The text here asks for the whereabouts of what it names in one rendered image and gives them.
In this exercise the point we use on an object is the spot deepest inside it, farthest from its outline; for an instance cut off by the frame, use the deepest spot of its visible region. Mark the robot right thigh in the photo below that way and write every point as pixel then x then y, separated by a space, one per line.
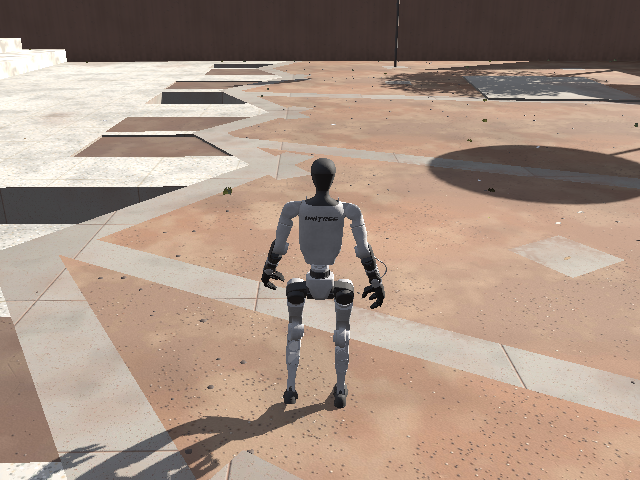
pixel 343 298

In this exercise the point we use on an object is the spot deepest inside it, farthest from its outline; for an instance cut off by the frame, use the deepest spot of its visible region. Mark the robot torso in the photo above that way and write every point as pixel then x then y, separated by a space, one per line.
pixel 320 239

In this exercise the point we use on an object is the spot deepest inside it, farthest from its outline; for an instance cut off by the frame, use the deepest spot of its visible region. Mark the robot right upper arm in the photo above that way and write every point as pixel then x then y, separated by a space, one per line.
pixel 353 213

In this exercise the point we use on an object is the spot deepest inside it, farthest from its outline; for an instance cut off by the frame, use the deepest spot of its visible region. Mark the left robot forearm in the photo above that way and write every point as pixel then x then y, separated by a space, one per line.
pixel 272 261

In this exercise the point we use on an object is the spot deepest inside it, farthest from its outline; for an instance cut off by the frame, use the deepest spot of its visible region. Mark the right robot forearm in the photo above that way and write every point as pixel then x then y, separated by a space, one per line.
pixel 371 269

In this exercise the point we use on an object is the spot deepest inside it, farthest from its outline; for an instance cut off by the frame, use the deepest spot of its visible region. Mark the robot left upper arm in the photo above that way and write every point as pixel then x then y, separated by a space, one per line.
pixel 289 211

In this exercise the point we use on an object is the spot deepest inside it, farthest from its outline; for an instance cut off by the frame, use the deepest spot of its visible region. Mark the right robot hand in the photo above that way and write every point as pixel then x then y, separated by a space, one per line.
pixel 379 294

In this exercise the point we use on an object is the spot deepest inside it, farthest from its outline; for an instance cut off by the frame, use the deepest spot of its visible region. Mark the left robot hand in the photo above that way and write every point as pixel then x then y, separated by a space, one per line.
pixel 265 279

